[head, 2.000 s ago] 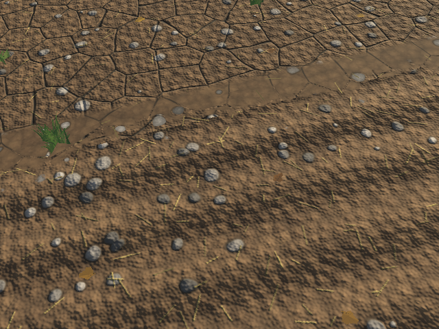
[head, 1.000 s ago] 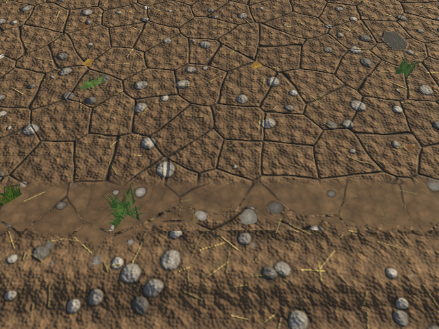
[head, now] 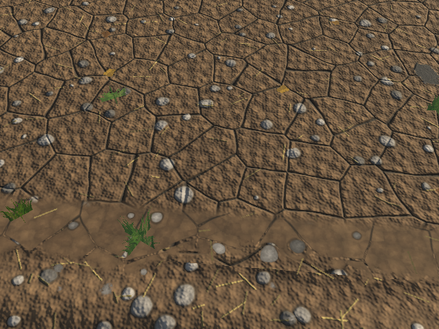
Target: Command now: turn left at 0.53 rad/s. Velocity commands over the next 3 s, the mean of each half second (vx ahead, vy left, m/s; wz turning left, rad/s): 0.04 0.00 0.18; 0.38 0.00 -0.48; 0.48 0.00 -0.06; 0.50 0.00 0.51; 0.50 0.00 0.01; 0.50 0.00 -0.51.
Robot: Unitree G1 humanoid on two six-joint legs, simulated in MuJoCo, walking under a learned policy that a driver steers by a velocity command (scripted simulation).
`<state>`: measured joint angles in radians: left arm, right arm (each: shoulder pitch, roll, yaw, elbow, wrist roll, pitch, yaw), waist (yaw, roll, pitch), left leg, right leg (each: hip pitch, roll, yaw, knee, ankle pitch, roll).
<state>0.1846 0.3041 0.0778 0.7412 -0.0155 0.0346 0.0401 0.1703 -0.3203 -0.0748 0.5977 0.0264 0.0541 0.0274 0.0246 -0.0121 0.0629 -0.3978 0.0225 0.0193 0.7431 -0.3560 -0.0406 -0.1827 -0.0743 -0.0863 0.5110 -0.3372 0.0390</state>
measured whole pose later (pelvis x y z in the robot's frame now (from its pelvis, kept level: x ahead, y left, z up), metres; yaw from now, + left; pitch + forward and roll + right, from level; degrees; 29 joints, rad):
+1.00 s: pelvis +0.19 +0.04 +0.01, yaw -13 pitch +2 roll +1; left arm 0.19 0.31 0.07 0.66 -0.03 -0.03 -0.02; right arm 0.37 -0.26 -0.06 0.78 -0.01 -0.09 0.00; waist -0.07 -0.05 0.01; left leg 0.00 -0.03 0.11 0.27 -0.29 0.03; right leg -0.68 -0.07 0.07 1.00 -0.16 0.01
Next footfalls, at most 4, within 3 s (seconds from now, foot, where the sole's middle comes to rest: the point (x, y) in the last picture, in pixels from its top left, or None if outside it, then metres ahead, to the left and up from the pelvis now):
0.04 left None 0.06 0.12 -0.77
0.44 right None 0.06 -0.11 -0.77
0.74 left None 0.15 0.15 -0.77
1.20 right None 0.43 -0.16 -0.77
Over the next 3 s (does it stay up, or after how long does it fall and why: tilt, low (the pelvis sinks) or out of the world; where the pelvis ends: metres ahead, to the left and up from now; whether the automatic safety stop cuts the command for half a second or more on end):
stays up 1.29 -0.06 0.01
